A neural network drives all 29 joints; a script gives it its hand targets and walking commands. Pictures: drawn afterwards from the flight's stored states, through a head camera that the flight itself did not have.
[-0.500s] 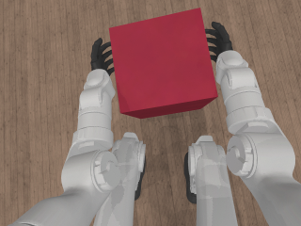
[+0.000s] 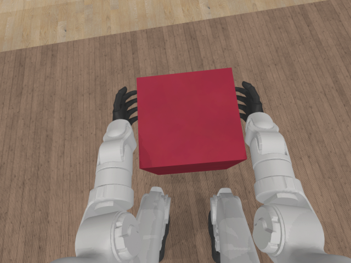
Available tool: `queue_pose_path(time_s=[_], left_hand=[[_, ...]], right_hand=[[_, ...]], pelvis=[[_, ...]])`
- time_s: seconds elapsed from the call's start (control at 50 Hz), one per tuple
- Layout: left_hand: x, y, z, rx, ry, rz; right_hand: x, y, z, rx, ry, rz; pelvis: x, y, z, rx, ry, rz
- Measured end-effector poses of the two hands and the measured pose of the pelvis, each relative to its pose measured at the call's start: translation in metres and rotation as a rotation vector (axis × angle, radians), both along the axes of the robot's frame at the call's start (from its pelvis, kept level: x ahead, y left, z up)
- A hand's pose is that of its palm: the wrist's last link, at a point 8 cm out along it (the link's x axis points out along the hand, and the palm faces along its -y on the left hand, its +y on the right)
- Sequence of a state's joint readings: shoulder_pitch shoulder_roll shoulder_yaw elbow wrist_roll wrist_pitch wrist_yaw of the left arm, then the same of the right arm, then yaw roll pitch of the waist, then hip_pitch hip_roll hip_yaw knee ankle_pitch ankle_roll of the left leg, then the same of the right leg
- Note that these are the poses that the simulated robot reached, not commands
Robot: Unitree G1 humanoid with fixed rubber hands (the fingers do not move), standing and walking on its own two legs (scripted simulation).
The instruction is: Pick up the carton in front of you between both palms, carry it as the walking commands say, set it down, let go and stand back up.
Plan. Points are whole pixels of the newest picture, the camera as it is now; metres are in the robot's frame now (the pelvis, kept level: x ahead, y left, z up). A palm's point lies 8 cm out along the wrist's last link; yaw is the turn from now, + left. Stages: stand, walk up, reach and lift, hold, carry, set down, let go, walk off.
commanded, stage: reach and lift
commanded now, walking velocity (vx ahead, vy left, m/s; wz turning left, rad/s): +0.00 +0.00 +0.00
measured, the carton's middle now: (188, 130) +0.43 +0.00 -0.12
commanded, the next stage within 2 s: hold in 1.88 s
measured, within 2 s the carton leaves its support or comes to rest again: neither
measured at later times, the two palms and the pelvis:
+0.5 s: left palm (91, 103) +0.39 +0.15 +0.12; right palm (289, 104) +0.39 -0.15 +0.12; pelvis +0.05 +0.00 +0.14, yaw -1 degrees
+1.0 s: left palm (36, 71) +0.37 +0.15 +0.24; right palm out of the picture +0.35 -0.15 +0.24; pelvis +0.06 +0.00 +0.21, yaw -1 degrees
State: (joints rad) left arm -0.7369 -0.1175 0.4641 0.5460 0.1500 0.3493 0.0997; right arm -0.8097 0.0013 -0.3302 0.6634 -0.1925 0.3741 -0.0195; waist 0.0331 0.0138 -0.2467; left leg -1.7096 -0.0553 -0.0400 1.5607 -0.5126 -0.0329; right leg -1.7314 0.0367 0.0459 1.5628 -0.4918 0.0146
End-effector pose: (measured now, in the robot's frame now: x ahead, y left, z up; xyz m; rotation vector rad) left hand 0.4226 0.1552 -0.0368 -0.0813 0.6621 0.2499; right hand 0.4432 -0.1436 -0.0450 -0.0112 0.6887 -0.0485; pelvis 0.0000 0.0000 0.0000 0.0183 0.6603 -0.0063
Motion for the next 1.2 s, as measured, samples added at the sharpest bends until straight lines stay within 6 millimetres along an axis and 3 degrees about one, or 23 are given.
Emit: queue_pose_path(time_s=[0.56, 0.86, 0.96, 1.2], left_hand=[[-0.036, -0.004, 0.179, 0.009, 0.005, -0.069], [-0.051, -0.005, 0.265, 0.036, -0.026, -0.129], [-0.055, -0.006, 0.279, 0.048, -0.014, -0.143], [-0.059, -0.004, 0.281, 0.045, -0.002, -0.136]], right_hand=[[-0.056, -0.004, 0.179, 0.002, 0.004, -0.069], [-0.081, -0.005, 0.266, -0.023, -0.029, -0.090], [-0.087, -0.006, 0.281, -0.033, -0.017, -0.087], [-0.090, -0.004, 0.282, -0.027, -0.005, -0.089]], pelvis=[[0.053, 0.001, 0.157, -0.016, -0.366, -0.008], [0.069, 0.003, 0.207, -0.023, -0.627, -0.006], [0.066, 0.004, 0.212, -0.025, -0.695, -0.006], [0.054, 0.006, 0.212, -0.025, -0.738, -0.006]])
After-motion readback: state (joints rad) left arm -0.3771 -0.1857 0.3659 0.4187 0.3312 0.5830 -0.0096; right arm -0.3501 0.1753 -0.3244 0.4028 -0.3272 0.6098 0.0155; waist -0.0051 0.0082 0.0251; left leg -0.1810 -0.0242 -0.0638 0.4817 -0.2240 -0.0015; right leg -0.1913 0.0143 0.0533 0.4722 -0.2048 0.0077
